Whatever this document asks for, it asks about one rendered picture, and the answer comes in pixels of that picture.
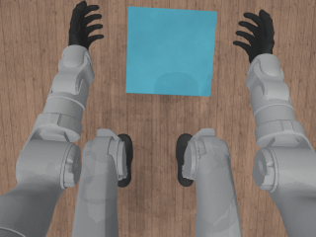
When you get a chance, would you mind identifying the left robot foot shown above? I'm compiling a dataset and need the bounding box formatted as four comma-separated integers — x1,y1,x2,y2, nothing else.
118,133,133,188

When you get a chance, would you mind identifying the robot left forearm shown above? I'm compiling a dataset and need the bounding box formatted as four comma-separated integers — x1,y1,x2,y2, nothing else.
15,44,95,182

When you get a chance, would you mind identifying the left robot thigh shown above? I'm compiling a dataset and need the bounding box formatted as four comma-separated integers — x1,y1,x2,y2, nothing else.
71,136,126,237

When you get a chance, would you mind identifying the robot left hand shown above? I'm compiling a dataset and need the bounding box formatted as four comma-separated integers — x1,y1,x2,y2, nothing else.
68,0,104,50

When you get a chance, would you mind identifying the left robot upper arm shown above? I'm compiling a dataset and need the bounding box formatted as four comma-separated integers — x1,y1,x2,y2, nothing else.
0,139,82,237

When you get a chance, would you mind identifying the carton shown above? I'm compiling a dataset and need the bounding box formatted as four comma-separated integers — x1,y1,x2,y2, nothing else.
125,6,217,97

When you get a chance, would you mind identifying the robot right hand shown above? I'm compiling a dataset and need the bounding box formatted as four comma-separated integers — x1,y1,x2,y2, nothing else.
233,9,275,64

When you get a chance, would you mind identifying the robot right forearm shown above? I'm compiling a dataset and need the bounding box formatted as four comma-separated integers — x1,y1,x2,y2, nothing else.
245,53,316,155

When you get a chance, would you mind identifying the right robot upper arm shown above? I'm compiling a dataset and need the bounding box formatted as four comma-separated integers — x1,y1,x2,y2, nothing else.
252,146,316,237

